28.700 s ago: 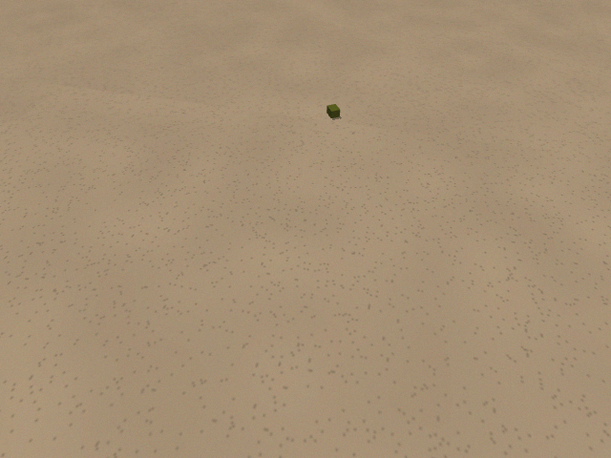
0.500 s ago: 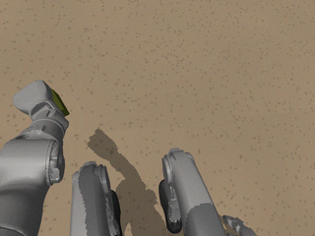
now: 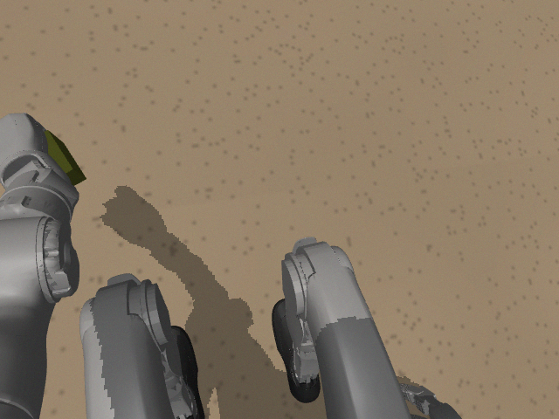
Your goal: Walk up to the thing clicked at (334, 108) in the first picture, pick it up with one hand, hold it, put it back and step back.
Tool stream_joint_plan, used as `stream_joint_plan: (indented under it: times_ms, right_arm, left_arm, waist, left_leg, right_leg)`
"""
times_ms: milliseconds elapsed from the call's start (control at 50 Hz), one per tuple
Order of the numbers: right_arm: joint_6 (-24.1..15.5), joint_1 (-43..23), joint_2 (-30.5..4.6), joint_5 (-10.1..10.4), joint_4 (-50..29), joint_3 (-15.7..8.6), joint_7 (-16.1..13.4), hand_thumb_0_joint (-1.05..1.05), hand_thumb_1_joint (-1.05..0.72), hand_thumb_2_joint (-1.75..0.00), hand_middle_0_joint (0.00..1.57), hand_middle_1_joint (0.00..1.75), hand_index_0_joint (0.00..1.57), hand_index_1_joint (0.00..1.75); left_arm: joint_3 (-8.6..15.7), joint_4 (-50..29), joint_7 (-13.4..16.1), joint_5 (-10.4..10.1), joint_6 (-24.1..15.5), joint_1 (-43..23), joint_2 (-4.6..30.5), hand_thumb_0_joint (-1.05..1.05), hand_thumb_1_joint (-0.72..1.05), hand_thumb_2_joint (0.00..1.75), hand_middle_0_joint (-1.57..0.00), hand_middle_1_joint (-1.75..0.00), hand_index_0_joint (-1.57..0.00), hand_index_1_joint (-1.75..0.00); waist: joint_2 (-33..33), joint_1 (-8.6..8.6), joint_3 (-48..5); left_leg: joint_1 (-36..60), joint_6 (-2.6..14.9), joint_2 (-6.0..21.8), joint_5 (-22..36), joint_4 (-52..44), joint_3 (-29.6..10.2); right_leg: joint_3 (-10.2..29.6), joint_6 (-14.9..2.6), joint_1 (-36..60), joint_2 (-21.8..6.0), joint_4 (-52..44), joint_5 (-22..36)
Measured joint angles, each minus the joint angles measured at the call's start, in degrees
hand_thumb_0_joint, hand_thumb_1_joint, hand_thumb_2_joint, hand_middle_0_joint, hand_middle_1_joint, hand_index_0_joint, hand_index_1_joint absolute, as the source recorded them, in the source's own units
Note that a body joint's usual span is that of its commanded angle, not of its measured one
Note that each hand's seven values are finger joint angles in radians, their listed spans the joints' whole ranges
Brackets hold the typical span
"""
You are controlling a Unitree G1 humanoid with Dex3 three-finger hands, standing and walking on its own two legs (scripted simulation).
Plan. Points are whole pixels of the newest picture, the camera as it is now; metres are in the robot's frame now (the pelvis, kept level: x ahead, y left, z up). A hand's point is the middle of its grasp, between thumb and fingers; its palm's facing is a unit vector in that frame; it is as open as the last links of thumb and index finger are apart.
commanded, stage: crouch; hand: left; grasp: from above
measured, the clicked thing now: (50, 164) +0.51 +0.26 -0.18
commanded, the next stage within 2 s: lower in 0.44 s
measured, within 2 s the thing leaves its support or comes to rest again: neither
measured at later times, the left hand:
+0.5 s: hand (48, 171) +0.50 +0.27 -0.19, palm faces -0.33 -0.28 -0.90, open 9.7 cm
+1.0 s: hand (65, 175) +0.51 +0.27 -0.24, palm faces -0.34 -0.29 -0.90, open 9.6 cm
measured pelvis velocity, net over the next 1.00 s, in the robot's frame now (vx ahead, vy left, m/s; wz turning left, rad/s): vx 0.00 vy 0.01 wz -0.09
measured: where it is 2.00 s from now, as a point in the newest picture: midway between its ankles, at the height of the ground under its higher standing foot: (244, 382)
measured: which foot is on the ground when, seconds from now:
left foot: down 0.00-1.00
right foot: down 0.00-1.00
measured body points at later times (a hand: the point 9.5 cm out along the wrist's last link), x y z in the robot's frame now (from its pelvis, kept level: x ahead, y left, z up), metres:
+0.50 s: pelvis +0.00 +0.00 -0.04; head +0.26 +0.04 +0.33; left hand +0.52 +0.28 -0.14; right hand +0.00 -0.25 -0.14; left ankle +0.08 +0.13 -0.33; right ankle +0.09 -0.11 -0.33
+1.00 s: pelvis +0.00 +0.01 -0.05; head +0.29 +0.05 +0.29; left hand +0.53 +0.28 -0.19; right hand -0.01 -0.25 -0.14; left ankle +0.08 +0.13 -0.33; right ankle +0.09 -0.11 -0.33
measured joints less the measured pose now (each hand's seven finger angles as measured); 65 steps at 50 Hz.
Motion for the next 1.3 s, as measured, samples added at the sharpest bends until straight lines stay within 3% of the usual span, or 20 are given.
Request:
stream_joint_plan:
  times_ms: [260,460,680,980,1100,1300]
  right_arm:
    - [0.0,0.8,-0.6,-0.6,-0.8,2.6,1.0,0.0,-0.91,-0.9,0.2,0.3,0.2,0.3]
    - [-0.2,1.6,-1.2,-0.9,-1.7,3.8,2.0,0.0,-0.91,-0.9,0.2,0.3,0.2,0.3]
    - [-0.8,1.6,-2.2,-1.2,-2.2,4.6,3.1,0.0,-0.92,-0.9,0.2,0.3,0.2,0.3]
    - [-2.5,0.7,-2.8,-2.4,-4.0,7.5,4.5,0.0,-0.92,-0.9,0.2,0.3,0.2,0.3]
    - [-2.9,0.5,-2.6,-2.7,-4.4,8.5,5.4,0.0,-0.92,-0.9,0.2,0.3,0.2,0.3]
    - [-3.9,0.1,-2.9,-2.8,-5.6,10.6,6.2,0.0,-0.92,-0.9,0.2,0.3,0.2,0.3]
  left_arm:
    - [0.6,1.3,-1.1,1.9,-1.4,-1.3,4.2,0.01,0.15,0.28,-1.09,-0.35,-0.76,-0.3]
    - [1.0,1.8,-0.7,2.0,-1.5,-1.4,5.8,0.01,0.15,0.29,-1.1,-0.34,-0.76,-0.3]
    - [0.9,3.7,0.4,2.6,-1.2,-2.4,7.5,0.01,0.13,0.3,-1.12,-0.33,-0.77,-0.31]
    - [2.4,4.8,2.4,2.9,-2.8,-3.5,11.5,0.0,0.13,0.3,-1.12,-0.34,-0.77,-0.33]
    - [2.8,5.6,4.2,2.3,-2.2,-3.4,12.6,0.0,0.13,0.31,-1.12,-0.34,-0.77,-0.34]
    - [3.0,7.6,4.4,1.9,-2.7,-3.7,15.6,0.0,0.13,0.3,-1.12,-0.34,-0.77,-0.34]
  waist:
    - [-0.1,-1.43,2.7]
    - [-0.9,-1.71,3.7]
    - [-1.5,-2.58,4.2]
    - [-3.8,-4.45,9.0]
    - [-4.1,-5.17,9.6]
    - [-5.1,-6.55,11.0]
  left_leg:
    - [-3.7,0.44,0.2,-0.3,5.4,-1.3]
    - [-5.1,0.6,0.2,-0.6,7.4,-2.0]
    - [-6.5,0.63,0.1,-0.8,9.0,-2.6]
    - [-7.4,0.59,0.4,-1.2,11.5,-4.3]
    - [-7.5,0.77,0.5,-1.7,12.0,-4.9]
    - [-7.1,0.95,0.5,-2.0,12.6,-5.9]
  right_leg:
    - [-1.1,0.35,-3.0,0.3,4.3,0.2]
    - [-1.6,0.55,-4.1,0.4,5.7,0.2]
    - [-2.1,0.62,-5.1,0.4,6.9,0.0]
    - [-3.6,0.78,-5.5,0.9,8.2,0.4]
    - [-4.0,1.06,-5.3,1.2,8.1,0.3]
    - [-4.9,1.39,-4.3,1.4,7.8,0.2]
